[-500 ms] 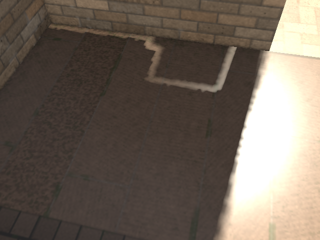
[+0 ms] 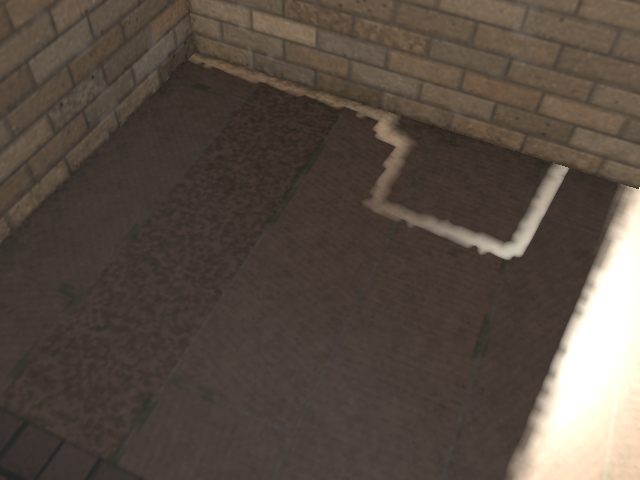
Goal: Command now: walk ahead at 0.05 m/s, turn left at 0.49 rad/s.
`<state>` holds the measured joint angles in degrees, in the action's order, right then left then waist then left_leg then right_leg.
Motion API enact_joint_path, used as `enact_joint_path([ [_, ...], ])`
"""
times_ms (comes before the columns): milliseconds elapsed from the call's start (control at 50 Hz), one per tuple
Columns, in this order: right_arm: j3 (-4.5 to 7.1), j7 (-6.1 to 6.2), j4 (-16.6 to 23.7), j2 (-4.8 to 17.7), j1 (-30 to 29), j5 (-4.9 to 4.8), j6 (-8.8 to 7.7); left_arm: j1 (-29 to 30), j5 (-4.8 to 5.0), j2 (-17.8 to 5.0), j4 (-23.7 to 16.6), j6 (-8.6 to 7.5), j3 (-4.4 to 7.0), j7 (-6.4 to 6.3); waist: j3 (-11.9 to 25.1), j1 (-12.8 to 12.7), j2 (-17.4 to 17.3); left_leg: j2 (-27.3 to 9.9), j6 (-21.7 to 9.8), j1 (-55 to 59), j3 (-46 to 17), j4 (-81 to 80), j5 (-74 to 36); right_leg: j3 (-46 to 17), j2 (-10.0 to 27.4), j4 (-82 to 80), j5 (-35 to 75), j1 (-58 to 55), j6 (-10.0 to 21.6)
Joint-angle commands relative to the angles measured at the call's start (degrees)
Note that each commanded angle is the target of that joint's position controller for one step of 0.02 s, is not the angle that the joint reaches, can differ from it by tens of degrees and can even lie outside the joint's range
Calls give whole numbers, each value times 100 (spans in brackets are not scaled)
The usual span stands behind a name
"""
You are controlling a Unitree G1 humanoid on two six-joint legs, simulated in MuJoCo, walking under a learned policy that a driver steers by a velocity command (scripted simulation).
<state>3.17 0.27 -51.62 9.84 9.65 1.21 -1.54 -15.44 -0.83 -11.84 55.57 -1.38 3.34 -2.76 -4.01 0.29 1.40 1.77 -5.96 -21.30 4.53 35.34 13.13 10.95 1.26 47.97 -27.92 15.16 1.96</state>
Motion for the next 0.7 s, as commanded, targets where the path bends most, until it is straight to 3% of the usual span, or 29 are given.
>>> enact_joint_path([
  [20, 374, 52, 82, 1294, 1127, -116, 69, -136, -17, -426, -538, 141, 101, 7, 958, 295, -756, -2274, -1842, 1588, -2835, -1459, -4077, -1059, -113, 2584, -817, 1604, -238],
  [40, 314, 84, 151, 1088, 753, -79, 132, 79, -1, -399, -588, 133, 101, 19, 526, 171, -465, -1913, -1542, 1170, -2485, -1639, -3251, -1156, -4, 2354, -338, 1744, -255],
  [60, 269, 114, 240, 944, 466, -77, 184, 158, -22, -493, -623, 125, 134, 14, 363, 40, -411, -1588, -1242, 975, -2231, -1738, -2732, -1196, 78, 2018, 36, 1735, -271],
  [100, 237, 112, 374, 849, 252, -56, 205, -10, -116, -524, -609, 204, 154, 41, 580, -85, -502, -1247, -1037, 912, -1958, -1738, -2643, -1159, 1, 1771, 390, 1495, -309],
  [160, 309, 58, 402, 1108, 425, -39, 152, 41, -60, -418, -731, 306, 122, 49, 816, -60, -462, -1148, -955, 1073, -2053, -1755, -2345, -1208, -53, 1286, 458, 1457, -391],
  [220, 299, 56, 437, 1120, 496, -3, 181, 179, -37, -460, -819, 369, 110, 39, 848, 46, -713, -1125, -887, 1098, -2189, -1959, -1248, -1214, -38, 782, 464, 1390, -419],
  [260, 295, 44, 420, 1124, 597, 9, 212, 288, -77, -497, -908, 350, 95, 108, 897, 124, -883, -1055, -879, 998, -2432, -2370, 858, -1149, -32, 421, 430, 1211, -409],
  [320, 299, 10, 421, 1197, 562, 46, 239, 325, -89, -526, -979, 263, 71, 209, 719, 126, -946, -1103, -833, 770, -2665, -2668, 1931, -1000, -131, -136, 211, 824, -326],
  [380, 294, -15, 393, 1203, 442, 9, 243, -153, -53, -441, -843, 144, 31, 231, 570, -73, -843, -1027, -687, 222, -2564, -2676, 2164, -814, -312, -1152, 76, -189, -46],
  [420, 280, 8, 427, 1097, 183, -64, 279, -884, -30, -338, -547, 75, 5, 183, 281, -472, -606, -721, -419, -505, -2288, -2301, 2493, -586, -394, -2674, 794, -1287, 261],
  [440, 217, 22, 540, 825, 5, -74, 252, -1229, -70, -482, -429, 10, 11, 124, 64, -571, -113, -348, -138, -1218, -1962, -1471, 2380, -1234, 54, -3381, 306, -1803, 414],
  [460, 61, 11, 631, 228, 126, -109, 179, -1492, -121, -723, -420, -52, 8, 77, 306, -487, 1103, 307, 100, -1855, -1029, 506, 2083, -3140, 1613, -4114, -1210, -2296, 567],
  [480, 144, -25, 777, 641, -238, -47, 90, -1135, -123, -1299, -437, -69, 170, 90, -568, -384, 968, 478, 147, -2602, -964, 949, 1153, -4504, 2195, -4741, -2178, -1203, 932],
  [500, 185, -108, 793, 859, -251, 27, 22, -690, -88, -1128, -503, -120, 151, 101, -842, -53, 483, 167, 129, -2400, -1361, 1311, 502, -4221, 2016, -4786, -1918, -781, 916],
  [520, 219, -195, 633, 946, 43, 31, -27, -320, -19, -1003, -571, -191, 129, 151, -680, 190, 425, 124, 187, -2266, -1276, 1491, 131, -3652, 1659, -4693, -1262, -856, 745],
  [540, 236, -239, 485, 990, 246, 68, -39, -272, 2, -926, -586, -246, 127, 200, -436, 213, 434, 104, 268, -2133, -1099, 1712, -50, -3103, 1374, -4604, -605, -1031, 629],
  [560, 243, -281, 415, 968, 280, 130, -32, -388, 35, -838, -535, -296, 109, 210, -276, 186, 454, 7, 345, -2086, -850, 1956, -201, -2734, 1210, -4564, -204, -1124, 629],
  [600, 183, -313, 477, 747, 2, 142, -25, -817, 36, -618, -341, -378, 67, 254, -187, 19, 426, -214, 446, -2243, -589, 2120, -456, -2381, 1087, -4510, 437, -1337, 714],
  [700, 60, -309, 763, 546, -1015, 112, -20, -1540, -4, -602, -67, -419, 68, 255, -332, -423, 458, -483, 656, -2459, -178, 1246, -747, -1974, 1031, -4383, 1781, -1752, 869],
])
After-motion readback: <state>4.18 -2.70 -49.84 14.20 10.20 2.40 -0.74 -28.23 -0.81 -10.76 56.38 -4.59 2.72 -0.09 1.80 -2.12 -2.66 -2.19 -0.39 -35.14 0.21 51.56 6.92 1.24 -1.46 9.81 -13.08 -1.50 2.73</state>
